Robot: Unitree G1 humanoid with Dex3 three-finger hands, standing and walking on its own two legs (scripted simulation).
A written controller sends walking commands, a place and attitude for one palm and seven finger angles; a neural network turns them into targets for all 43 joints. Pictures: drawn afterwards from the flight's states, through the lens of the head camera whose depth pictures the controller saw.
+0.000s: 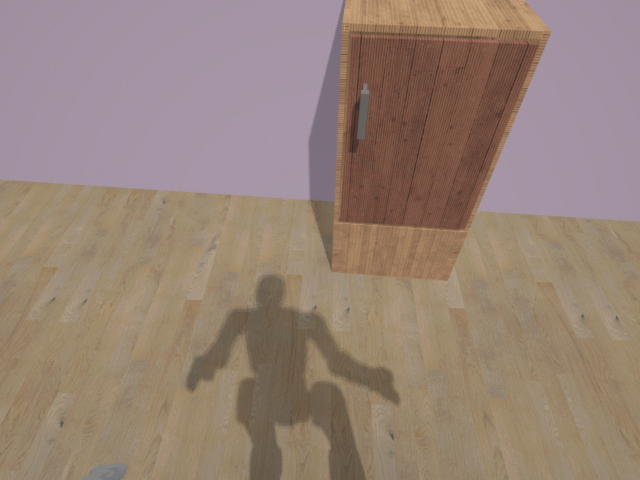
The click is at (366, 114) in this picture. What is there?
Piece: cupboard door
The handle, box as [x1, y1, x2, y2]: [357, 84, 368, 138]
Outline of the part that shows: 366,84 363,84 363,89 361,90 357,138 364,138 368,102 368,90 366,89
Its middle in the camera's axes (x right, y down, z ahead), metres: +0.11 -0.32 +0.99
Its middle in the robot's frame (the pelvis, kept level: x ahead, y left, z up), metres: +0.96 -0.06 -0.03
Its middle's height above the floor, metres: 0.74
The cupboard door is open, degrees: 0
